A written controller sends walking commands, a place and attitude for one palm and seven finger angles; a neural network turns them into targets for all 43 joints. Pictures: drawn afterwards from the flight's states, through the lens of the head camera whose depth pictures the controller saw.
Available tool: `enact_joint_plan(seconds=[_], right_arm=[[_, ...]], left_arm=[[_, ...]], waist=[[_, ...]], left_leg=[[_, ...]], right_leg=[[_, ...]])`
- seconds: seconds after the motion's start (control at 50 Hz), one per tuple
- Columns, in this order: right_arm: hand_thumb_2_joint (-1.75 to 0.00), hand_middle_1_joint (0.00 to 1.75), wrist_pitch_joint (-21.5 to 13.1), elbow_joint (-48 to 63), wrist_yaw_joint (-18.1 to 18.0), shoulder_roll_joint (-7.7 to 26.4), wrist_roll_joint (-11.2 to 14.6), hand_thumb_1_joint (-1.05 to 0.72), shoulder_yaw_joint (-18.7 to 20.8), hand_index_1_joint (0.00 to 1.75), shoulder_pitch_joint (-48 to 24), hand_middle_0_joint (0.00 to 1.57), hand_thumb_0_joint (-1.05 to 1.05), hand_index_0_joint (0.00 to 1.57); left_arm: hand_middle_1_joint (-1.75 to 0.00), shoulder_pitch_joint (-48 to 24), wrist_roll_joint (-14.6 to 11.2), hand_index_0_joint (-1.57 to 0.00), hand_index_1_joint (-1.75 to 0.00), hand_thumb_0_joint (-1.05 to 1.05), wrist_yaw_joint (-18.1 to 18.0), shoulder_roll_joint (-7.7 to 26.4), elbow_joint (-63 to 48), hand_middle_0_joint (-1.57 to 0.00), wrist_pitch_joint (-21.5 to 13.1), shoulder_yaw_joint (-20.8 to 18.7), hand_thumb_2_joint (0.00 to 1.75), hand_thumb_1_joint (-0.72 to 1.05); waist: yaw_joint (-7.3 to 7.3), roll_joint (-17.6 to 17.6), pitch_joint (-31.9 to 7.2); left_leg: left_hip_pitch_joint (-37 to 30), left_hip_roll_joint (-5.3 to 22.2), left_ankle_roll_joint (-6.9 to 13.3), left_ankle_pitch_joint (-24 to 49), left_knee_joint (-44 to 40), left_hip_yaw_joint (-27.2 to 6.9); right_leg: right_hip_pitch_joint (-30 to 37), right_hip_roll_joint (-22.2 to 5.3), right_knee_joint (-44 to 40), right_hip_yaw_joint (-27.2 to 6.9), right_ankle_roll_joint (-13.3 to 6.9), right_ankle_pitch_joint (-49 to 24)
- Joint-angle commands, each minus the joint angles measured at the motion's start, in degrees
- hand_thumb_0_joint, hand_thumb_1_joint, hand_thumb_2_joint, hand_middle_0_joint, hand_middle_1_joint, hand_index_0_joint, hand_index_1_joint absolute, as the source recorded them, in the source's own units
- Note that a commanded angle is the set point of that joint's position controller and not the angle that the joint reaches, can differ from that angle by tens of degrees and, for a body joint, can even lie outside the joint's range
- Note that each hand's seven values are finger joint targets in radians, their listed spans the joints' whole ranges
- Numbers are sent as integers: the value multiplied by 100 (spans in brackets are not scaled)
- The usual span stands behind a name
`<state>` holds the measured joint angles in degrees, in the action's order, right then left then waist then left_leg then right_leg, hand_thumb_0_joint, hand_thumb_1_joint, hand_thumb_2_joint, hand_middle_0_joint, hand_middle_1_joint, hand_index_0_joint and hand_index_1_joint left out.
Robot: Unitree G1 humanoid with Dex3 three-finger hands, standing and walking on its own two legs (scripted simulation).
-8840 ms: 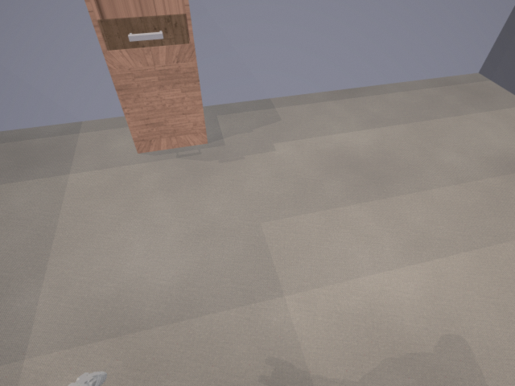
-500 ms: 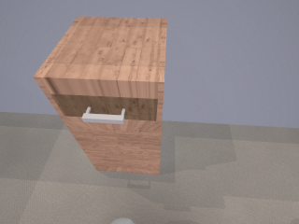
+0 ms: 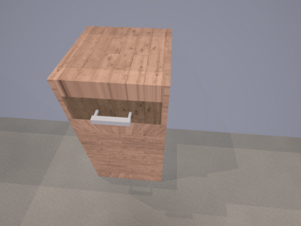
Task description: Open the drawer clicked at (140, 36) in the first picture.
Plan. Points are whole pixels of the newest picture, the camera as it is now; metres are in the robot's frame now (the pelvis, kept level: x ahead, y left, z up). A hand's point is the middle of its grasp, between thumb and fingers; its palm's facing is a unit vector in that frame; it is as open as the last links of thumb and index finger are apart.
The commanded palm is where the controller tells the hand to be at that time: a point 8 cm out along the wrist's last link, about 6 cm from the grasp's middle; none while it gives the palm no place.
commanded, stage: look again from close up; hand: left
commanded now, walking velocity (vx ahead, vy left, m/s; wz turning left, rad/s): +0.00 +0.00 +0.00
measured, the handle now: (112, 116) +0.51 +0.19 -0.07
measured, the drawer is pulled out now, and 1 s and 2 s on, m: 0.00 0.00 0.00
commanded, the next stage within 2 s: raise the hand with hooked fingers in 0.60 s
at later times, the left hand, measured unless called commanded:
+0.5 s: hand out of the picture +0.02 +0.17 -0.17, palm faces +0.03 -0.98 -0.22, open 7.3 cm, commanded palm none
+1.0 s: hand (89, 190) +0.21 +0.19 -0.02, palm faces -0.01 -0.38 -0.92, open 7.9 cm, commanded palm +0.15 +0.21 -0.03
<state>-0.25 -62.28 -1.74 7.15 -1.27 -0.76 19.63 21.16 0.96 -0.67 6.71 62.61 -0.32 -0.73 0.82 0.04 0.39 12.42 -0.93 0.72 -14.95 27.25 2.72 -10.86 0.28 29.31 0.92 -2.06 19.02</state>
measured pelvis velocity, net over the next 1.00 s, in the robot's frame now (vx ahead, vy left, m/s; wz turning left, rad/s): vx -0.02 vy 0.00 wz -0.04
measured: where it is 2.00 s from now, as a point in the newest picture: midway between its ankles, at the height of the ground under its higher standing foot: outside the picture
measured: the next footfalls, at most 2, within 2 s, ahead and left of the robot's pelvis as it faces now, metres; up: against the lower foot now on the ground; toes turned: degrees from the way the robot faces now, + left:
none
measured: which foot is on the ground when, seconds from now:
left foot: down 0.00-1.00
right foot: down 0.00-1.00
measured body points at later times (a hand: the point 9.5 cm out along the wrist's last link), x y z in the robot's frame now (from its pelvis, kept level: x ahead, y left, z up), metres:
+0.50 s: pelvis +0.02 -0.01 +0.00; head +0.01 -0.02 +0.45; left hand +0.02 +0.22 -0.16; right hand +0.01 -0.22 -0.17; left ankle -0.01 +0.12 -0.74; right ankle -0.03 -0.09 -0.74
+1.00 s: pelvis -0.02 +0.00 -0.02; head -0.01 -0.05 +0.42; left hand +0.21 +0.20 +0.03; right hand +0.18 -0.26 -0.12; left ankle -0.01 +0.12 -0.74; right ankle -0.03 -0.09 -0.74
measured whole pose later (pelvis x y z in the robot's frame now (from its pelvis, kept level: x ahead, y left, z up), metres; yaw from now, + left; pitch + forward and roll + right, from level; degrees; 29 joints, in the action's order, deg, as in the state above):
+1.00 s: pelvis -0.02 +0.00 -0.02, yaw -2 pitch +8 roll +3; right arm -4.3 -37.2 -0.1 15.7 -2.4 2.7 6.9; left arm 18.5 45.0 -20.0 15.1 4.0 0.6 5.2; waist 1.3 -2.8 -8.2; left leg 28.6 -0.3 0.3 -19.3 39.9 5.5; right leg -29.7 0.4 45.3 -1.1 -2.7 23.7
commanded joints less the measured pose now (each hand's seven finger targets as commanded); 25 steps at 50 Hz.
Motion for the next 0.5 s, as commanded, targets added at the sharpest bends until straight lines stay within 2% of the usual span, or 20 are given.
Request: enact_joint_plan(seconds=[0.0, 0.04, 0.06, 0.08, 0.1, 0.12, 0.14, 0.16, 0.18, 0.22, 0.24, 0.26, 0.32, 0.38, 0.48], right_arm=[[-90, 30, -211, 90, -64, 466, 67, -90, 109, 30, 227, 20, 0, 20], [-90, 30, -184, -25, -73, 424, 81, -90, 97, 30, 254, 20, 0, 20], [-90, 30, -195, 343, 1, 728, 105, -90, 170, 30, -434, 20, 0, 20], [-90, 30, -85, 467, 39, 363, 83, -90, 148, 30, -159, 20, 0, 20], [-90, 30, -47, 348, 50, 299, 57, -90, 143, 30, 30, 20, 0, 20], [-90, 30, -42, 270, 88, 252, 37, -90, 125, 30, 215, 20, 0, 20], [-90, 30, -44, 241, 97, 247, 16, -90, 91, 30, 328, 20, 0, 20], [-90, 30, -75, 244, 83, 270, 17, -90, 83, 30, 411, 20, 0, 20], [-90, 30, -106, 226, 67, 326, 26, -90, 82, 30, 422, 20, 0, 20], [-90, 30, -137, 256, 39, 371, 52, -90, 78, 30, 282, 20, 0, 20], [-90, 30, -146, 234, 28, 392, 53, -90, 73, 30, 302, 20, 0, 20], [-90, 30, -152, 239, 21, 425, 53, -90, 58, 30, 284, 20, 0, 20], [-90, 30, -164, 212, -5, 494, 60, -90, 42, 30, 216, 20, 0, 20], [-90, 30, -159, 127, -20, 530, 52, -90, 26, 30, 195, 20, 0, 20], [-90, 30, -140, 60, -28, 577, 46, -90, 12, 30, 135, 20, 0, 20]], left_arm=[[-30, 501, -52, -20, -30, 0, -73, 517, 49, -20, -237, -32, 90, 90], [-30, 413, -66, -20, -30, 0, -99, 447, 70, -20, -226, 7, 90, 90], [-30, 727, 38, -20, -30, 0, -379, 630, 214, -20, -298, -37, 90, 90], [-30, 412, 0, -20, -30, 0, -331, 766, -88, -20, -315, 11, 90, 90], [-30, 147, 4, -20, -30, 0, -272, 680, -207, -20, -292, 40, 90, 90], [-30, 90, 9, -20, -30, 0, -257, 664, -229, -20, -292, 28, 90, 90], [-30, 190, -5, -20, -30, 0, -251, 666, -225, -20, -311, 31, 90, 90], [-30, 240, -18, -20, -30, 0, -248, 623, -220, -20, -320, 26, 90, 90], [-30, 212, -21, -20, -30, 0, -240, 589, -222, -20, -311, 25, 90, 90], [-30, 249, -25, -20, -30, 0, -220, 551, -198, -20, -280, 36, 90, 90], [-30, 240, -20, -20, -30, 0, -220, 535, -191, -20, -258, 40, 90, 90], [-30, 237, -26, -20, -30, 0, -212, 524, -194, -20, -246, 42, 90, 90], [-30, 275, -37, -20, -30, 0, -212, 525, -190, -20, -220, 49, 90, 90], [-30, 243, -48, -20, -30, 0, -212, 573, -169, -20, -187, 46, 90, 90], [-30, 162, -56, -20, -30, 0, -201, 696, -207, -20, -157, 37, 90, 90]], waist=[[-81, 914, -297], [-108, 755, -144], [147, 744, 451], [-216, 498, 371], [-330, -56, 659], [-402, -102, 737], [-352, -453, 575], [-351, -290, 400], [-316, -317, 302], [-223, -124, 309], [-204, -169, 411], [-167, 15, 451], [-113, 228, 516], [-83, 18, 528], [-64, 34, 458]], left_leg=[[-59, 490, 156, 1041, -112, -353], [-141, 488, 117, 939, -226, -339], [294, 551, -40, 692, 761, -286], [331, 397, 27, -513, 866, -311], [182, 398, 6, -496, 783, -274], [190, 428, -9, -301, 603, -302], [58, 405, 43, -57, 467, -287], [79, 472, 97, 23, 334, -377], [148, 509, 115, 132, 234, -407], [205, 532, 128, 311, 100, -445], [251, 567, 162, 360, 14, -464], [303, 577, 175, 464, -19, -491], [270, 576, 170, 686, -84, -479], [182, 598, 177, 902, -154, -472], [51, 594, 168, 1028, -208, -451]], right_leg=[[632, -717, -562, -621, -182, -3007], [479, -716, -649, -536, -167, -2833], [-127, -874, -820, -1012, 98, -4090], [-462, -1139, -1195, -1135, -75, -2050], [-1008, -1042, -1375, -1094, -290, -309], [-1207, -831, -1369, -1019, -356, 593], [-1041, -707, -1184, -940, -378, 326], [-827, -605, -1013, -905, -355, 97], [-611, -544, -848, -799, -325, -157], [-393, -488, -699, -742, -271, -570], [-374, -445, -624, -677, -253, -659], [-281, -419, -568, -626, -229, -809], [-170, -453, -538, -605, -192, -1235], [-95, -446, -473, -561, -171, -1437], [33, -480, -477, -547, -147, -1661]])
